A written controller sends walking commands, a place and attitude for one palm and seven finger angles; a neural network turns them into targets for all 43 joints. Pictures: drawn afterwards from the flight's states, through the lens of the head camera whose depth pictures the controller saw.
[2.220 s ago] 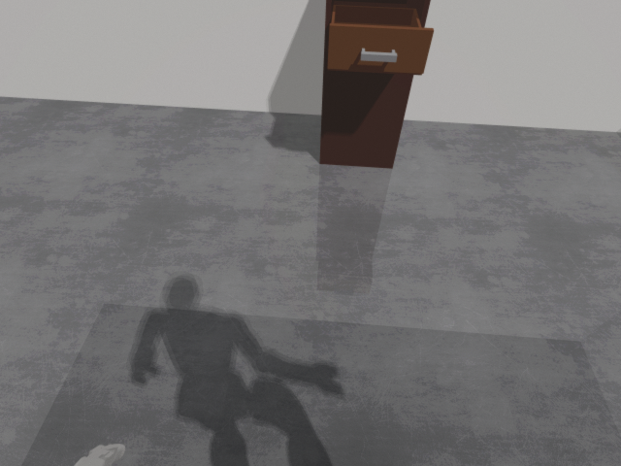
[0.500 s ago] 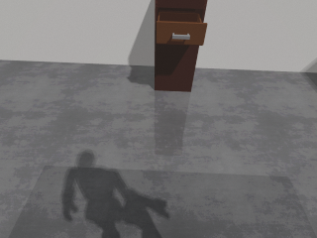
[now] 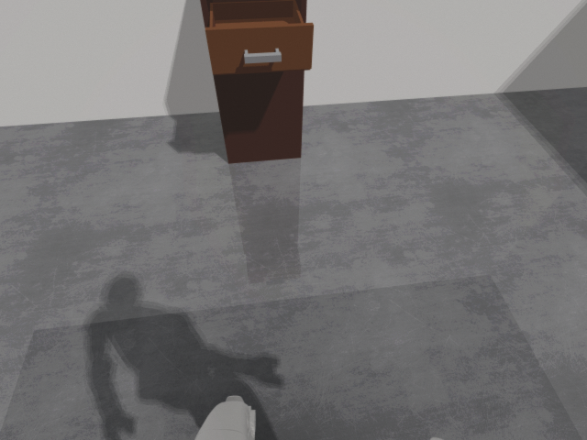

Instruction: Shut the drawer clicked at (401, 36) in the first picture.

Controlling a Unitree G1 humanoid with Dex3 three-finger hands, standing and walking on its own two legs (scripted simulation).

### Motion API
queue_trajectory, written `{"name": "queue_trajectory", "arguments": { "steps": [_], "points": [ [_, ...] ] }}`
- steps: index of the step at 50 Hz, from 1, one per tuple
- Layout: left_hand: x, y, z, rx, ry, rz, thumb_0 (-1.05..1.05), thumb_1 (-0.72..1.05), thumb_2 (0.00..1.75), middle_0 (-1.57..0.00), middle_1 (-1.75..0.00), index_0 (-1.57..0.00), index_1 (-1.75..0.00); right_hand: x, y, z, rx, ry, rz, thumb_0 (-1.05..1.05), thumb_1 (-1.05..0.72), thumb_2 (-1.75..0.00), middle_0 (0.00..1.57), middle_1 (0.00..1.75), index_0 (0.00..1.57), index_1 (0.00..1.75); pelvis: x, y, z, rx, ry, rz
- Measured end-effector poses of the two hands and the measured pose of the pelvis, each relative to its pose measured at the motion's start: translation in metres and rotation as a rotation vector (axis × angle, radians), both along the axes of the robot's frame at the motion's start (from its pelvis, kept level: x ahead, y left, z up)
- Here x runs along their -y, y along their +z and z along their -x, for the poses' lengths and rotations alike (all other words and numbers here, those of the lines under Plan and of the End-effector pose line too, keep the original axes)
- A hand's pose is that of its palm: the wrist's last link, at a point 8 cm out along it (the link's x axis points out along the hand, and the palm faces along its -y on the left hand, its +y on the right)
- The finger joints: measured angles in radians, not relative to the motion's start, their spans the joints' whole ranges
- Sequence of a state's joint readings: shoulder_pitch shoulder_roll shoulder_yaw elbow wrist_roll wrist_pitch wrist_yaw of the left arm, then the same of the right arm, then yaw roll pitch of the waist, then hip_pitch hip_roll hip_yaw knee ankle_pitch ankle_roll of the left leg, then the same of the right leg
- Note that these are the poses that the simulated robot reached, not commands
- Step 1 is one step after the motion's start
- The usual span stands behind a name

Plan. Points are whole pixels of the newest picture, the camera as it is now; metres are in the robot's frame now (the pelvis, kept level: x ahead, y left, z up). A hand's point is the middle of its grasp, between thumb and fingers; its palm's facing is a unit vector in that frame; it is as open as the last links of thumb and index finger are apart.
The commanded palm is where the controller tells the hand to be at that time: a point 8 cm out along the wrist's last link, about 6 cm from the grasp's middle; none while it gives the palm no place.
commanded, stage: walk to a spot facing it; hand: left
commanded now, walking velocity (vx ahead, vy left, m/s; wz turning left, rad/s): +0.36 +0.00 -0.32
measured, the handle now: (262, 54) +1.17 +0.22 -0.07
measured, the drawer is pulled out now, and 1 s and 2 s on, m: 0.28 0.28 0.28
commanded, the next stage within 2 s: turn to face it in 1.38 s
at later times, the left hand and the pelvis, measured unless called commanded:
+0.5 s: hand (204, 309) +0.35 +0.21 -0.16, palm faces -0.25 -0.95 -0.18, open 7.4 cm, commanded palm none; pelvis +0.20 +0.05 +0.00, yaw -14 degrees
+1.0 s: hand (253, 257) +0.48 +0.14 -0.17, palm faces -0.28 -0.93 -0.22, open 7.2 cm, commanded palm none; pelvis +0.39 -0.04 +0.00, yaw -19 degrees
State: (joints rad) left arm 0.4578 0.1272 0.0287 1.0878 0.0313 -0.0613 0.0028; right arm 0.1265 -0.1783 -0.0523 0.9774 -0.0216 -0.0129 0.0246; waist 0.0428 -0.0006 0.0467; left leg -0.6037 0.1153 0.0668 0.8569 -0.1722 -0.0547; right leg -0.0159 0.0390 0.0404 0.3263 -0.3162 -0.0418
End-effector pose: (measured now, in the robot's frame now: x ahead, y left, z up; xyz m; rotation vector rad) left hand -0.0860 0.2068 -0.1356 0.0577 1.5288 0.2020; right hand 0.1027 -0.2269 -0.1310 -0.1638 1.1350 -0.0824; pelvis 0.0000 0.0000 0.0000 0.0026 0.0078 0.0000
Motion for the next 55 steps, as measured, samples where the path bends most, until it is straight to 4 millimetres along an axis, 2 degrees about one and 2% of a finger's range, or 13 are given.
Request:
{"name": "queue_trajectory", "arguments": {
  "steps": [5, 8, 10, 13, 17, 24, 30, 34, 37, 40, 45, 49, 55],
  "points": [
    [-0.035, -0.018, -0.049, -0.012, -0.010, -0.002, 0.00, 0.91, 0.90, -0.20, -0.30, -0.20, -0.30, -0.032, -0.002, -0.072, 0.083, 0.016, 0.014, 0.01, -0.91, -0.90, 0.20, 0.30, 0.20, 0.30, -0.027, -0.014, -0.050, 0.002, -0.036, 0.015],
    [-0.061, -0.033, -0.091, -0.013, -0.056, 0.000, 0.00, 0.91, 0.90, -0.20, -0.30, -0.20, -0.30, -0.044, -0.003, -0.094, 0.141, -0.024, 0.038, 0.01, -0.91, -0.89, 0.20, 0.30, 0.20, 0.30, -0.042, -0.024, -0.075, 0.016, -0.085, 0.019],
    [-0.076, -0.034, -0.131, 0.021, -0.106, -0.007, 0.01, 0.91, 0.90, -0.20, -0.30, -0.20, -0.30, -0.048, 0.000, -0.091, 0.132, -0.071, 0.041, 0.01, -0.91, -0.89, 0.20, 0.30, 0.21, 0.30, -0.048, -0.020, -0.089, 0.027, -0.115, 0.013],
    [-0.091, -0.026, -0.203, 0.118, -0.173, -0.018, 0.01, 0.91, 0.90, -0.20, -0.30, -0.20, -0.30, -0.054, 0.003, -0.070, 0.060, -0.144, 0.046, 0.00, -0.91, -0.89, 0.20, 0.30, 0.21, 0.30, -0.054, -0.011, -0.110, 0.030, -0.143, 0.012],
    [-0.094, -0.012, -0.296, 0.252, -0.249, -0.024, 0.01, 0.92, 0.90, -0.20, -0.30, -0.19, -0.30, -0.044, 0.007, -0.039, -0.042, -0.263, 0.089, -0.01, -0.95, -0.89, 0.20, 0.30, 0.21, 0.30, -0.060, -0.002, -0.138, 0.020, -0.181, 0.006],
    [-0.061, 0.002, -0.424, 0.367, -0.391, 0.006, 0.00, 0.92, 0.90, -0.19, -0.30, -0.19, -0.30, -0.053, 0.005, 0.013, -0.269, -0.396, 0.064, 0.00, -0.93, -0.90, 0.20, 0.30, 0.20, 0.30, -0.054, 0.001, -0.190, 0.019, -0.237, -0.001],
    [0.002, 0.001, -0.518, 0.403, -0.528, 0.045, 0.00, 0.92, 0.90, -0.19, -0.30, -0.19, -0.30, -0.076, -0.003, 0.036, -0.443, -0.509, -0.031, 0.00, -0.92, -0.90, 0.20, 0.30, 0.20, 0.30, -0.028, -0.007, -0.239, 0.018, -0.290, -0.004],
    [0.049, -0.008, -0.570, 0.470, -0.579, 0.062, 0.00, 0.91, 0.90, -0.20, -0.30, -0.19, -0.30, -0.082, -0.015, 0.031, -0.545, -0.556, -0.115, 0.01, -0.91, -0.90, 0.20, 0.30, 0.20, 0.30, 0.001, -0.022, -0.274, 0.021, -0.310, -0.005],
    [0.065, -0.009, -0.582, 0.484, -0.556, 0.065, 0.00, 0.91, 0.90, -0.20, -0.30, -0.20, -0.30, -0.069, -0.021, 0.000, -0.535, -0.566, -0.141, 0.01, -0.91, -0.89, 0.20, 0.30, 0.20, 0.30, 0.017, -0.022, -0.293, 0.037, -0.319, -0.002],
    [0.066, -0.007, -0.573, 0.416, -0.533, 0.050, 0.00, 0.91, 0.90, -0.20, -0.30, -0.20, -0.30, -0.041, -0.024, -0.056, -0.428, -0.550, -0.123, 0.01, -0.91, -0.89, 0.20, 0.30, 0.20, 0.30, 0.027, -0.013, -0.313, 0.037, -0.333, 0.006],
    [0.040, 0.004, -0.579, 0.366, -0.476, -0.031, -0.04, 0.96, 0.90, -0.20, -0.30, -0.20, -0.30, 0.005, -0.019, -0.162, -0.205, -0.500, -0.076, 0.01, -0.91, -0.89, 0.20, 0.30, 0.20, 0.30, 0.038, -0.003, -0.347, 0.019, -0.339, 0.017],
    [0.025, 0.001, -0.575, 0.286, -0.444, -0.039, -0.02, 0.95, 0.90, -0.20, -0.30, -0.20, -0.30, 0.043, -0.010, -0.224, -0.128, -0.456, -0.002, 0.03, -0.96, -0.89, 0.20, 0.30, 0.20, 0.30, 0.039, -0.001, -0.380, 0.015, -0.339, 0.028],
    [0.009, -0.018, -0.565, 0.124, -0.378, -0.003, -0.01, 0.93, 0.90, -0.20, -0.30, -0.20, -0.30, 0.069, 0.006, -0.325, -0.031, -0.373, 0.076, 0.02, -0.94, -0.90, 0.20, 0.30, 0.20, 0.30, 0.034, -0.006, -0.437, 0.015, -0.339, 0.046]
  ]
}}
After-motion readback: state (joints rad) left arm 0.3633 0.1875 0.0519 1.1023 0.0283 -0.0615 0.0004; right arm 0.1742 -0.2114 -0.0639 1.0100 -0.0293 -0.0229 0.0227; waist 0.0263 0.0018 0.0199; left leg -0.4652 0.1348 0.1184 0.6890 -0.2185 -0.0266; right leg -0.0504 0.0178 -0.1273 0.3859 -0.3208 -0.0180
